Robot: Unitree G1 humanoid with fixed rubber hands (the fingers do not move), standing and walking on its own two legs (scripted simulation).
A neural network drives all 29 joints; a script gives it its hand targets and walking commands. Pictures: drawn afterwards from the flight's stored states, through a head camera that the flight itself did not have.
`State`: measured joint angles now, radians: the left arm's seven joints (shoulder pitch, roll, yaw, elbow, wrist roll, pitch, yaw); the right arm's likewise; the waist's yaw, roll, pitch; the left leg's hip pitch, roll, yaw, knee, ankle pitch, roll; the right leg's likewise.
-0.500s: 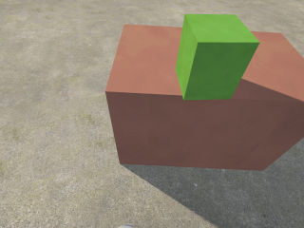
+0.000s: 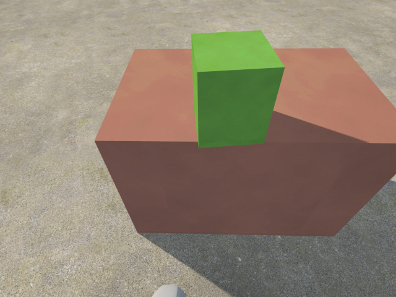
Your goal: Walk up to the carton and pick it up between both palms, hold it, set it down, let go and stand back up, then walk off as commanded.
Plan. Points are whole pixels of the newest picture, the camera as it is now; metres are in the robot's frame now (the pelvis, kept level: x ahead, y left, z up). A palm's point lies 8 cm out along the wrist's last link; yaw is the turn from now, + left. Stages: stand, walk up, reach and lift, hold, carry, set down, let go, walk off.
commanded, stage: walk up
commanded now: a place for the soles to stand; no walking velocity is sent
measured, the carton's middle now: (228, 90) +0.67 -0.05 +0.07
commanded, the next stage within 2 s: none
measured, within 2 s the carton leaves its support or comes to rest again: neither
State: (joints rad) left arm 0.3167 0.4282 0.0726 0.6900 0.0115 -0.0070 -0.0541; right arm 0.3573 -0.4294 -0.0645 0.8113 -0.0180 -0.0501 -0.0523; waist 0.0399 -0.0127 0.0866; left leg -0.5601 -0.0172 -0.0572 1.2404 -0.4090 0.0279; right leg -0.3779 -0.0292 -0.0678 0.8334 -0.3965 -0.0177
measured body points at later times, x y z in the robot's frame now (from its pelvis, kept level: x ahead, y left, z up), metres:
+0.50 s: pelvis +0.03 +0.02 +0.00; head +0.05 +0.04 +0.45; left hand +0.10 +0.34 -0.10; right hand +0.19 -0.29 -0.08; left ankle +0.10 +0.13 -0.70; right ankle +0.04 -0.11 -0.70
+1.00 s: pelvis +0.04 +0.03 +0.01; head +0.06 +0.05 +0.46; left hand +0.12 +0.35 -0.10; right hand +0.19 -0.28 -0.07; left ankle +0.10 +0.13 -0.70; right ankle +0.04 -0.11 -0.70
